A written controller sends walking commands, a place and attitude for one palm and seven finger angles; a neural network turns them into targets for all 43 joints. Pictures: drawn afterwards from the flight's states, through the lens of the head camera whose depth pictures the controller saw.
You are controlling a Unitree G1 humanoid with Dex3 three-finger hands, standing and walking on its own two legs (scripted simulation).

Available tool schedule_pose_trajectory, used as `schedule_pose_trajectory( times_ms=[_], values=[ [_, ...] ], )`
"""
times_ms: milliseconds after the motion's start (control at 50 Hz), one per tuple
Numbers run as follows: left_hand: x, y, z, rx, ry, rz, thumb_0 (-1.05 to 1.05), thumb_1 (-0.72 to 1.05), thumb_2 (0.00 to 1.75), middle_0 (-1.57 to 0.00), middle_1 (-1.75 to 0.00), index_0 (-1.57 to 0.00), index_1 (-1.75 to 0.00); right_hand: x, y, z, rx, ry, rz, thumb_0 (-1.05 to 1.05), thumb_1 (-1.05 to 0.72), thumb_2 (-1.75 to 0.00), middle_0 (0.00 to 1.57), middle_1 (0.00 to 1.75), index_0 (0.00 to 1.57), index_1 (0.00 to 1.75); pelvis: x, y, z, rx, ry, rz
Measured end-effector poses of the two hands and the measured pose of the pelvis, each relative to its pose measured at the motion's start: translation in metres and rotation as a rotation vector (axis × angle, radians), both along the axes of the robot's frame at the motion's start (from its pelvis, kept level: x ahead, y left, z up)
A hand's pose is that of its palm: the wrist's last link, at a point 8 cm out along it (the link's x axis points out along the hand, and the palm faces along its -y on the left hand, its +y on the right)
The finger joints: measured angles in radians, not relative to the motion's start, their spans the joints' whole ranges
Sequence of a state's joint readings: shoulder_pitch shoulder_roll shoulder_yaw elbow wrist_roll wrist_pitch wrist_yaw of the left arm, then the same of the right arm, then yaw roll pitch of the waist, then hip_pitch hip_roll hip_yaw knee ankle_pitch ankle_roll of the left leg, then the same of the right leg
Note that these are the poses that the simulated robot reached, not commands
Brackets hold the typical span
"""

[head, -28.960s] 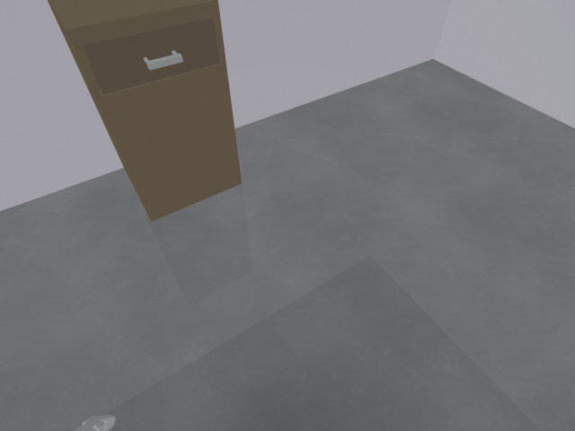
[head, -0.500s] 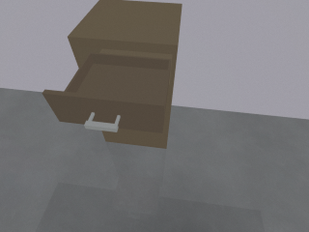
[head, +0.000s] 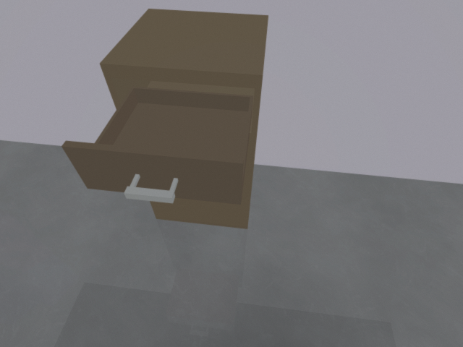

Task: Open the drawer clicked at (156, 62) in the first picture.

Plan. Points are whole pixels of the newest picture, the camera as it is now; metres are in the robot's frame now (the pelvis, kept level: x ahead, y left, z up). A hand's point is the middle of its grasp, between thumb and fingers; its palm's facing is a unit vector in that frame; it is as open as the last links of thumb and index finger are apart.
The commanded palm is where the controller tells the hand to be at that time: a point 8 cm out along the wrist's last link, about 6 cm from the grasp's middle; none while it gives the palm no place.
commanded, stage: look to check the result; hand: left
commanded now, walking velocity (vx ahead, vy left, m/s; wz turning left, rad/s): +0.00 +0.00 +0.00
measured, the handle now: (152, 187) +0.47 +0.22 -0.06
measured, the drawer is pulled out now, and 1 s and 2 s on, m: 0.30 0.30 0.30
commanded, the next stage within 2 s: stand and wait in 0.56 s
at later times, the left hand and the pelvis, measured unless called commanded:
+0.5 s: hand out of the picture -0.01 +0.16 -0.18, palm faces +0.06 -0.98 -0.17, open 7.4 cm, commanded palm none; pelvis +0.01 +0.00 +0.00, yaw +1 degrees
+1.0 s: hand out of the picture +0.01 +0.16 -0.18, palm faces +0.06 -0.98 -0.18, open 7.4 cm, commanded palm none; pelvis +0.02 -0.01 +0.00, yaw +1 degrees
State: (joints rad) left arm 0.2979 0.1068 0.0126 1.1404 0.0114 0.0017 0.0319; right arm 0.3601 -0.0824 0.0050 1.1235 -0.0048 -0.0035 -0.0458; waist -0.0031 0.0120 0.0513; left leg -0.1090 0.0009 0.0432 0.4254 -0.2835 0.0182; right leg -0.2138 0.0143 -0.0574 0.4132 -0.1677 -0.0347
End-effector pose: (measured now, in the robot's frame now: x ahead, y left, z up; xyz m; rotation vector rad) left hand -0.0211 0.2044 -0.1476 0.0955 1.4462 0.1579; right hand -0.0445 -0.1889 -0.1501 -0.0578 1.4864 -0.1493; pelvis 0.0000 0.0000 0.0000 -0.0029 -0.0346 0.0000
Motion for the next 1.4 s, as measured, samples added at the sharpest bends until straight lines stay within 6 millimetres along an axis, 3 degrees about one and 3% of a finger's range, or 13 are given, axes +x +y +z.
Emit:
schedule_pose_trajectory(
  times_ms=[220,700,1400],
  values=[
    [0.002,-0.002,-0.001,-0.007,0.014,0.008,0.00,0.91,0.89,-0.20,-0.30,-0.20,-0.29,0.001,-0.007,0.003,-0.020,0.021,0.006,0.00,-0.91,-0.89,0.20,0.30,0.20,0.30,0.005,-0.001,0.000,-0.001,0.003,0.006],
    [0.016,0.001,0.002,0.013,0.014,0.010,0.00,0.91,0.89,-0.20,-0.30,-0.20,-0.29,0.028,-0.007,0.000,-0.007,-0.006,0.021,0.00,-0.91,-0.89,0.20,0.30,0.20,0.30,0.016,-0.003,0.001,-0.002,0.009,0.010],
    [0.027,-0.001,0.003,0.018,0.010,0.020,0.00,0.91,0.89,-0.20,-0.30,-0.20,-0.29,0.039,-0.013,0.001,-0.016,0.000,0.028,0.00,-0.91,-0.89,0.20,0.30,0.20,0.30,0.028,-0.007,0.001,-0.003,0.010,0.019]
  ],
)
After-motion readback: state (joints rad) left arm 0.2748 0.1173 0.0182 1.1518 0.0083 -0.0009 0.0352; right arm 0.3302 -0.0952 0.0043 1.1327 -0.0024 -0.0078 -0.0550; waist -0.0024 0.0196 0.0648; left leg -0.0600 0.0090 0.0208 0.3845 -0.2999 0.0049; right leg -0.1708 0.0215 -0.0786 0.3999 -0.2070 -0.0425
